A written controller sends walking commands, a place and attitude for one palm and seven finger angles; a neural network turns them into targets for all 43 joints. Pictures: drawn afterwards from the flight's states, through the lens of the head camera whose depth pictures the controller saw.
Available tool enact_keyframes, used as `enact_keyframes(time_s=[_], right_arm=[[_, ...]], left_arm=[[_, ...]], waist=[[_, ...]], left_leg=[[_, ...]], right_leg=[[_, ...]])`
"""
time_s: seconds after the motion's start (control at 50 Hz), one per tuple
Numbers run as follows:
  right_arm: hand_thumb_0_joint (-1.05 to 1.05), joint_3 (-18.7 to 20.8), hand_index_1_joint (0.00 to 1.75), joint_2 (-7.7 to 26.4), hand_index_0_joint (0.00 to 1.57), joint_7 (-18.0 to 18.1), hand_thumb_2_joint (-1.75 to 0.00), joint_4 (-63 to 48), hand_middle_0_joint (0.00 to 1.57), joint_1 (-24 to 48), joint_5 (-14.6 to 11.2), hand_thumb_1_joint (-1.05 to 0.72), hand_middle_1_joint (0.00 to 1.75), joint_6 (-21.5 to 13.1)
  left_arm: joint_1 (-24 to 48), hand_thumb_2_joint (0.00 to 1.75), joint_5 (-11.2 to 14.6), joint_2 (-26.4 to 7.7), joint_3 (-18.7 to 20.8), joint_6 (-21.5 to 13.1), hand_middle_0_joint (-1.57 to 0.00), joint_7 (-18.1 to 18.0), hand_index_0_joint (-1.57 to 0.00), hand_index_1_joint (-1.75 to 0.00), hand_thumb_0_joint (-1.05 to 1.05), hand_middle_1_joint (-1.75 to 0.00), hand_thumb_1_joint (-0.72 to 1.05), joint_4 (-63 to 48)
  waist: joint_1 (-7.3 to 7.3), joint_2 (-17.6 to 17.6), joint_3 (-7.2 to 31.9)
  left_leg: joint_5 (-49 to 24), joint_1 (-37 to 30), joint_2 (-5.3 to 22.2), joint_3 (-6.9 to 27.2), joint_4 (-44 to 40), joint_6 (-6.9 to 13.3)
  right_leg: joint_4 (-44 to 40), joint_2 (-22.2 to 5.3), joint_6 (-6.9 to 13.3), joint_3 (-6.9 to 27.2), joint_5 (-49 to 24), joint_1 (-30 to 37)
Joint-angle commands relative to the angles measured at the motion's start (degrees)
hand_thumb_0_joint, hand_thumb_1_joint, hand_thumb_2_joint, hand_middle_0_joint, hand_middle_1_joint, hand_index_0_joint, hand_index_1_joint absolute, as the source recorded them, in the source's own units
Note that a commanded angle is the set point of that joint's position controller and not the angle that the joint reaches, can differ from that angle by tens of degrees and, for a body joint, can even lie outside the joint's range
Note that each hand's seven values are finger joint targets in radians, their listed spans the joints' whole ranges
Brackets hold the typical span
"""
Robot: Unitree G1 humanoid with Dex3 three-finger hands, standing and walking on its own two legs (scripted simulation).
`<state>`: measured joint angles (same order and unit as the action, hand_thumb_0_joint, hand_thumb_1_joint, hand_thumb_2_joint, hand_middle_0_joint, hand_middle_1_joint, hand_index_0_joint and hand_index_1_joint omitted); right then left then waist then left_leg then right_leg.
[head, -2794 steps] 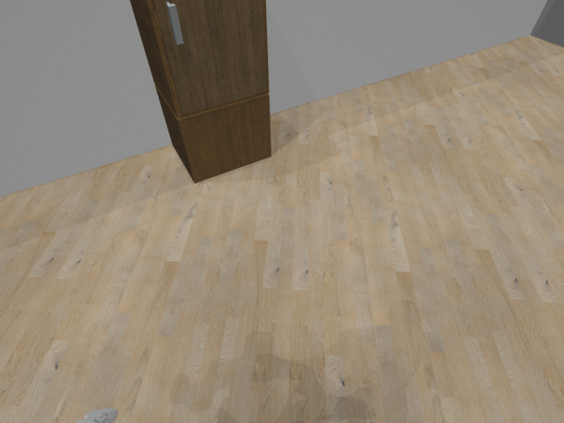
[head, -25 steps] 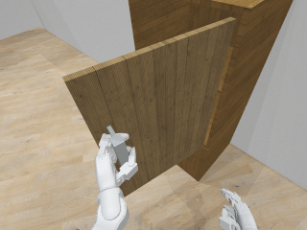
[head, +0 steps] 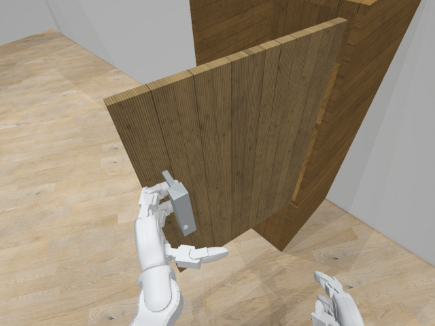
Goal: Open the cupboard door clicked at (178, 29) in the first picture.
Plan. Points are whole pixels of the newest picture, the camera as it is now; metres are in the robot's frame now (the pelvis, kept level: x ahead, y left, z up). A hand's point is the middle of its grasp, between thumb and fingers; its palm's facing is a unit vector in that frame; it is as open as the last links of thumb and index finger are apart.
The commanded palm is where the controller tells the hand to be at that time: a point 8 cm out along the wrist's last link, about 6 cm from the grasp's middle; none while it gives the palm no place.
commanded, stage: open thumb and fingers to let go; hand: left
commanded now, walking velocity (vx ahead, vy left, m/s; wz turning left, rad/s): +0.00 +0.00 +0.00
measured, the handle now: (177, 202) +0.32 +0.09 +0.07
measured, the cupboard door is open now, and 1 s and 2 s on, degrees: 76 78 78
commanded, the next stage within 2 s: slide the hand sideways off the handle in 0.20 s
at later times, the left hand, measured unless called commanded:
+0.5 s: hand (187, 251) +0.23 +0.06 +0.07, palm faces -0.13 -0.99 -0.02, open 16.3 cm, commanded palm +0.21 +0.10 +0.07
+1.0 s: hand (170, 264) +0.21 +0.09 +0.07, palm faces -0.09 -1.00 +0.00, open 16.2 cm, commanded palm +0.18 +0.15 +0.07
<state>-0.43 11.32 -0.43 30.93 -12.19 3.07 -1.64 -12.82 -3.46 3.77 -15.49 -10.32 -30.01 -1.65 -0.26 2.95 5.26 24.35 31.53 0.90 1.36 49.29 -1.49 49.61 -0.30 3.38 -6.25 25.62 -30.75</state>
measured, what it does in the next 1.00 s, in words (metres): stands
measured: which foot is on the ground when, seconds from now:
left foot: down 0.00-1.00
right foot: down 0.00-1.00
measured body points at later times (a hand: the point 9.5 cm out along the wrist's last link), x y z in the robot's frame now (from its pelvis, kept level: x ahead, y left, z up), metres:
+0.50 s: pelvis -0.01 +0.02 -0.01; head +0.01 +0.00 +0.44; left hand +0.23 +0.12 +0.08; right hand +0.17 -0.19 -0.09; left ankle +0.01 +0.14 -0.70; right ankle +0.00 -0.08 -0.70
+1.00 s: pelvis -0.01 +0.02 -0.01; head +0.02 +0.00 +0.44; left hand +0.21 +0.14 +0.08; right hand +0.17 -0.20 -0.08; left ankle +0.01 +0.14 -0.70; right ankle +0.00 -0.08 -0.70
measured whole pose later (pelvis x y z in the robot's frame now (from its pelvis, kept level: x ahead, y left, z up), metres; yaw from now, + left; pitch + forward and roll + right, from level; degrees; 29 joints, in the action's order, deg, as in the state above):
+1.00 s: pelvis -0.01 +0.02 -0.01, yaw -1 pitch +7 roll +0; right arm -2.1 12.7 0.1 23.8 -15.3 0.1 -5.3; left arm -26.0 2.2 -4.6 -13.4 -12.2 -2.6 -15.6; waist -0.6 3.0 4.6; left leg 26.7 34.9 0.5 -0.4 54.5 0.3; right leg 54.1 -0.8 1.8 -4.4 26.9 -34.3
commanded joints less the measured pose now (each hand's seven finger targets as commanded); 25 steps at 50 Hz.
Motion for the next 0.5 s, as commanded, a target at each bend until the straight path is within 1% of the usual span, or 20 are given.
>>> enact_keyframes(time_s=[0.0,0.04,0.06,0.1,0.14,0.16,0.2,0.22,0.24,0.26,0.28,0.3,0.32,0.34,0.36,0.38,0.4,0.42,0.44,0.48], right_arm=[[0.00,1.3,0.30,4.1,0.20,0.3,-0.90,-9.9,0.20,6.2,-0.1,-0.90,0.30,-2.9],[0.00,1.2,0.30,4.0,0.20,0.1,-0.90,-10.0,0.20,6.8,-0.2,-0.90,0.30,-2.8],[0.00,1.3,0.30,4.0,0.20,0.0,-0.90,-10.0,0.20,6.7,-0.1,-0.90,0.30,-2.8],[0.00,1.1,0.30,4.0,0.20,-0.2,-0.90,-10.2,0.20,7.1,-0.3,-0.90,0.30,-2.6],[0.00,1.2,0.30,3.8,0.20,-0.4,-0.90,-10.0,0.20,7.4,-0.3,-0.90,0.30,-2.5],[0.00,1.1,0.30,3.8,0.20,-0.5,-0.90,-10.1,0.20,7.5,-0.3,-0.90,0.30,-2.4],[0.00,1.0,0.30,3.9,0.20,-0.6,-0.90,-10.0,0.20,7.9,-0.4,-0.90,0.30,-2.1],[0.00,1.0,0.30,3.8,0.20,-0.7,-0.90,-9.9,0.20,8.4,-0.5,-0.90,0.30,-1.8],[0.00,1.0,0.30,3.8,0.20,-0.8,-0.90,-9.9,0.20,8.5,-0.5,-0.90,0.30,-1.8],[0.00,1.0,0.30,3.7,0.20,-0.8,-0.90,-9.8,0.20,8.6,-0.4,-0.90,0.30,-1.8],[0.00,0.9,0.30,3.6,0.20,-1.0,-0.90,-9.9,0.20,8.7,-0.4,-0.90,0.30,-1.7],[0.00,0.9,0.30,6.2,0.20,-1.4,-0.90,-8.2,0.20,3.6,-0.5,-0.90,0.30,-1.7],[0.00,1.7,0.30,5.9,0.20,-1.0,-0.90,-10.6,0.20,2.9,-1.2,-0.90,0.30,-2.1],[0.00,1.6,0.30,5.9,0.20,-0.6,-0.90,-11.4,0.20,3.0,-1.5,-0.90,0.30,-2.6],[0.00,1.2,0.30,5.7,0.20,-0.3,-0.90,-12.1,0.20,2.6,-1.9,-0.90,0.30,-3.3],[0.00,1.0,0.30,5.5,0.20,0.0,-0.90,-12.7,0.20,2.4,-2.3,-0.90,0.30,-4.0],[0.00,0.7,0.30,5.4,0.20,0.3,-0.90,-13.2,0.20,2.8,-2.8,-0.90,0.30,-4.7],[0.00,0.4,0.30,5.3,0.20,0.6,-0.90,-13.7,0.20,2.8,-3.1,-0.90,0.30,-5.4],[0.00,0.3,0.30,5.5,0.20,0.8,-0.90,-13.9,0.20,3.3,-3.3,-0.90,0.30,-6.0],[0.00,0.4,0.30,5.5,0.20,0.9,-0.90,-14.4,0.20,3.4,-3.3,-0.90,0.30,-6.8]], left_arm=[[8.3,0.30,-1.6,8.3,-3.0,-3.0,-0.22,-1.2,-0.22,-0.70,0.00,-0.70,-0.50,-13.3],[10.5,0.30,-1.6,9.6,-4.1,-2.6,-0.20,-1.6,-0.20,-0.60,0.00,-0.60,-0.50,-13.7],[10.2,0.30,-1.7,9.8,-4.2,-2.5,-0.19,-1.9,-0.19,-0.55,0.00,-0.55,-0.50,-14.2],[10.0,0.30,-1.8,10.7,-5.1,-1.4,-0.18,-2.1,-0.18,-0.45,0.00,-0.45,-0.50,-13.5],[10.2,0.30,-1.5,11.2,-4.9,-0.8,-0.16,-2.4,-0.16,-0.35,0.00,-0.35,-0.50,-13.5],[9.8,0.30,-1.3,11.6,-5.2,-0.4,-0.15,-2.5,-0.15,-0.30,0.00,-0.30,-0.50,-13.9],[11.1,0.30,-1.4,12.0,-5.4,0.5,-0.15,-2.7,-0.15,-0.30,0.00,-0.30,-0.50,-13.1],[11.6,0.30,-1.4,11.7,-4.9,0.8,-0.15,-2.8,-0.15,-0.30,0.00,-0.30,-0.50,-13.1],[12.3,0.30,-1.3,12.4,-5.4,1.1,-0.15,-3.0,-0.15,-0.30,0.00,-0.30,-0.50,-13.1],[13.0,0.30,-1.5,12.4,-5.3,1.3,-0.15,-3.3,-0.15,-0.30,0.00,-0.30,-0.50,-13.4],[12.4,0.30,-1.4,12.8,-5.4,1.7,-0.15,-3.3,-0.15,-0.30,0.00,-0.30,-0.50,-12.9],[14.3,0.30,-7.5,4.8,-17.3,-1.0,-0.15,9.0,-0.15,-0.30,0.00,-0.30,-0.50,-12.5],[16.3,0.30,-4.7,0.2,-11.9,-3.9,-0.15,15.8,-0.15,-0.30,0.00,-0.30,-0.50,-18.5],[14.4,0.30,-3.7,-1.4,-11.7,-5.3,-0.15,20.9,-0.15,-0.30,0.00,-0.30,-0.50,-19.7],[13.5,0.30,-1.9,-1.7,-11.8,-6.2,-0.15,25.3,-0.15,-0.30,0.00,-0.30,-0.50,-19.6],[12.5,0.30,0.5,-2.2,-10.4,-6.8,-0.15,28.1,-0.15,-0.30,0.00,-0.30,-0.50,-20.1],[11.2,0.30,2.6,-1.5,-9.6,-6.8,-0.15,29.6,-0.15,-0.30,0.00,-0.30,-0.50,-20.1],[10.2,0.30,4.8,-0.6,-8.6,-6.7,-0.15,30.0,-0.15,-0.30,0.00,-0.30,-0.50,-19.5],[9.9,0.30,6.0,-0.6,-7.2,-6.6,-0.15,29.6,-0.15,-0.30,0.00,-0.30,-0.50,-19.8],[7.2,0.30,6.3,-1.1,-4.8,-6.2,-0.15,27.3,-0.15,-0.30,0.00,-0.30,-0.50,-21.1]], waist=[[0.07,-6.1,9.4],[0.55,-6.0,9.3],[0.13,-5.3,10.2],[0.07,-4.7,10.0],[-0.04,-6.4,10.2],[-0.22,-6.1,10.7],[-0.27,-5.9,9.7],[-0.37,-4.8,9.3],[-0.23,-5.7,9.8],[-0.30,-4.9,10.4],[-0.48,-5.5,9.8],[5.66,-8.0,4.2],[3.08,-5.5,11.5],[2.38,-3.9,14.3],[2.84,-3.8,13.6],[2.68,-4.9,13.1],[2.55,-4.2,11.5],[2.80,-6.4,9.2],[2.36,-7.0,8.5],[1.40,-7.0,8.4]], left_leg=[[-11.1,-4.0,-2.1,0.0,-4.4,2.5],[-10.8,-4.4,-1.8,0.1,-4.5,2.5],[-11.2,-4.6,-1.8,0.2,-4.6,2.5],[-11.4,-4.6,-1.6,0.5,-4.7,2.4],[-11.8,-4.8,-1.5,0.6,-4.8,2.4],[-12.0,-4.9,-1.6,0.4,-4.8,2.3],[-11.8,-4.6,-1.5,0.8,-5.1,2.2],[-11.2,-4.6,-1.4,0.8,-5.2,2.1],[-10.9,-4.8,-1.5,0.8,-5.1,2.2],[-11.4,-5.0,-1.4,0.7,-5.0,2.1],[-11.0,-4.7,-1.4,0.8,-5.1,2.1],[-12.3,-5.1,-1.6,0.5,-4.2,3.4],[-13.8,-6.2,-1.8,0.2,-3.9,3.7],[-14.9,-7.2,-2.0,-0.2,-3.5,3.8],[-14.7,-6.6,-2.1,0.1,-3.3,3.9],[-13.2,-5.7,-2.1,0.3,-3.3,3.8],[-11.9,-5.8,-2.0,0.4,-3.7,3.7],[-9.4,-4.5,-2.0,0.7,-4.0,3.5],[-7.4,-3.6,-2.1,0.9,-4.2,3.3],[-6.2,-3.7,-2.0,1.2,-4.8,3.0]], right_leg=[[-9.6,-0.7,-1.9,4.1,-14.2,4.9],[-9.0,-0.5,-1.8,3.5,-13.1,3.7],[-8.5,-0.3,-1.6,3.1,-13.3,4.1],[-7.9,0.1,-1.3,2.5,-13.0,3.7],[-7.8,0.2,-1.3,2.2,-13.5,3.8],[-7.7,0.2,-1.3,2.2,-13.6,4.1],[-7.5,0.4,-1.2,1.8,-13.0,4.0],[-7.5,0.4,-1.1,1.9,-11.9,3.3],[-7.6,0.4,-1.1,1.8,-11.4,3.2],[-7.4,0.4,-1.0,1.8,-11.8,3.3],[-7.6,0.5,-1.0,1.7,-11.3,3.4],[-7.6,-0.2,-1.4,4.4,-17.1,0.3],[-6.5,-0.5,-1.2,4.5,-20.3,3.7],[-5.7,-0.7,-1.1,4.9,-22.1,5.3],[-5.5,-0.8,-1.2,4.9,-22.4,5.1],[-5.7,-0.7,-1.3,5.0,-20.7,5.0],[-6.2,-0.4,-1.2,4.6,-18.3,4.2],[-7.0,-0.3,-1.6,4.3,-15.0,3.1],[-7.5,-0.3,-1.8,4.4,-11.9,2.6],[-7.3,0.0,-1.7,3.6,-8.9,1.9]])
